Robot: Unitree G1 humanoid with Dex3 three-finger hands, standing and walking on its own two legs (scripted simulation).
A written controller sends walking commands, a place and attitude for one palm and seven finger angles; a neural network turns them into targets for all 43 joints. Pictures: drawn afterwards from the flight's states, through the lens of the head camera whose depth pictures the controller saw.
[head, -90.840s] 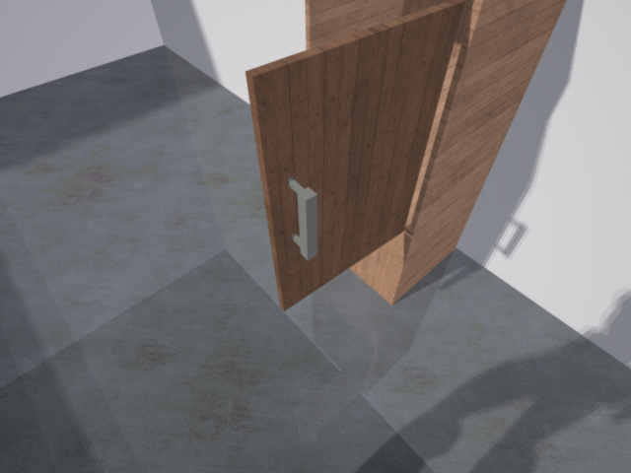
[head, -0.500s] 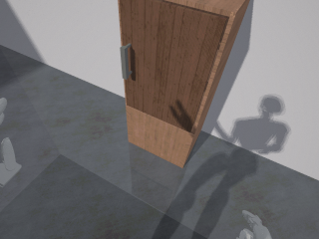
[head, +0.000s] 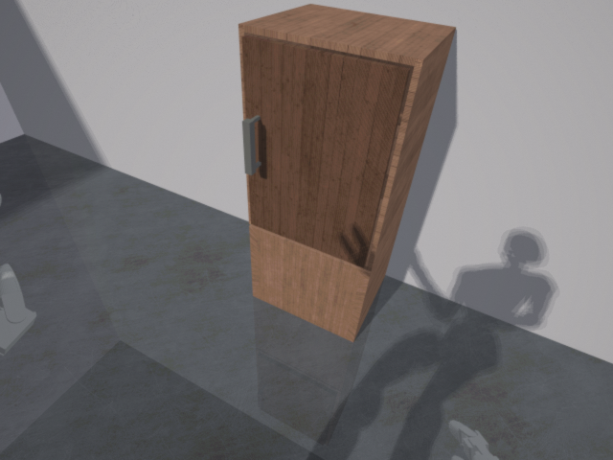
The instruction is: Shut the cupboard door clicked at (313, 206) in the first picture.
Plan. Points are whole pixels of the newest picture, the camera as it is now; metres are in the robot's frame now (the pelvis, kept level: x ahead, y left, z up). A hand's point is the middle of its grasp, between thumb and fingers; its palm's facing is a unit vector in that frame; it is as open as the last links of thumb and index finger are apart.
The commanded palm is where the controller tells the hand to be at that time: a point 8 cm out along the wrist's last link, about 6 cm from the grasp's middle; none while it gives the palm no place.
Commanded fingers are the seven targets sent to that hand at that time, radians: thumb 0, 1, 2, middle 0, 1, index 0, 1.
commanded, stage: stop stepping back and stand still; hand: left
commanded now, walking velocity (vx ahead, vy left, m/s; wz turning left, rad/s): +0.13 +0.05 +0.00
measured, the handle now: (253, 145) +0.95 +0.14 -0.02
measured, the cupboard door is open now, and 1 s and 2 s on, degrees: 0 0 0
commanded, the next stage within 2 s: let the arm hang, fingers relaxed in 0.72 s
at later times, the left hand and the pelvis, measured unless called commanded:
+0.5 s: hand (16, 314) +0.22 +0.29 +0.17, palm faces +0.43 -0.79 -0.44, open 7.4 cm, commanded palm +0.16 +0.32 +0.18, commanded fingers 0.00 0.90 0.90 -0.20 -0.30 -0.20 -0.30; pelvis +0.01 +0.03 +0.00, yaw -2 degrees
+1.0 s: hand out of the picture +0.17 +0.28 -0.08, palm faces -0.03 -0.92 -0.39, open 7.4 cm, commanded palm none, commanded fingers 0.00 0.90 0.90 -0.20 -0.30 -0.20 -0.30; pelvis -0.01 +0.06 +0.00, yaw -2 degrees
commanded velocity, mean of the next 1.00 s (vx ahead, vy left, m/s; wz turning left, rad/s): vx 0.01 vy -0.02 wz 0.00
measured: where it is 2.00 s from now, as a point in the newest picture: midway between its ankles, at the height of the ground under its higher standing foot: outside the picture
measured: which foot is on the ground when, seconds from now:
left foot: down 0.00-0.02, up 0.04-0.32, down 0.34-1.00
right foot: up 0.00-0.00, down 0.02-1.00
